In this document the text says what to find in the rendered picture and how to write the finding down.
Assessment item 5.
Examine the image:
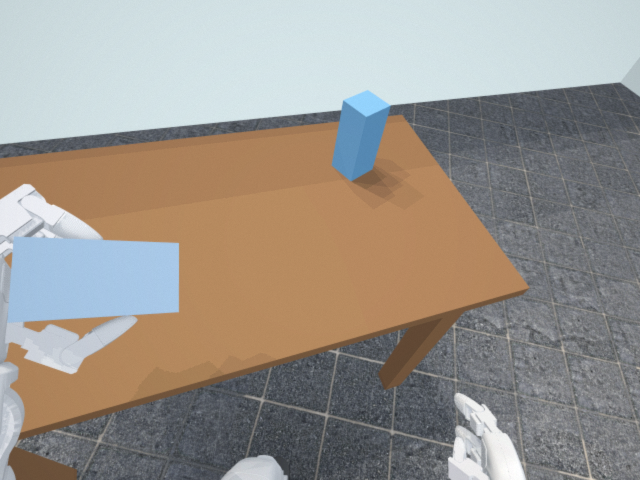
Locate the robot left hand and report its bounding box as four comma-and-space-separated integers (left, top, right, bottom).
0, 184, 138, 374

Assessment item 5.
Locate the robot left shin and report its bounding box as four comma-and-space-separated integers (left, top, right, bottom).
257, 455, 282, 470

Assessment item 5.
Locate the robot right hand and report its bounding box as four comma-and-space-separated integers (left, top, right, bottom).
448, 393, 526, 480

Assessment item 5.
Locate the left robot thigh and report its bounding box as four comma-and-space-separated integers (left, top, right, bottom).
221, 457, 288, 480

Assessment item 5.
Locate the table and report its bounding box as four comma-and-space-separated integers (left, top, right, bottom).
0, 115, 529, 480

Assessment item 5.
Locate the robot left forearm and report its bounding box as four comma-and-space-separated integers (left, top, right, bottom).
0, 362, 25, 480

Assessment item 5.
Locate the sponge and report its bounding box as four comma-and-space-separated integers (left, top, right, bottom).
7, 237, 179, 323

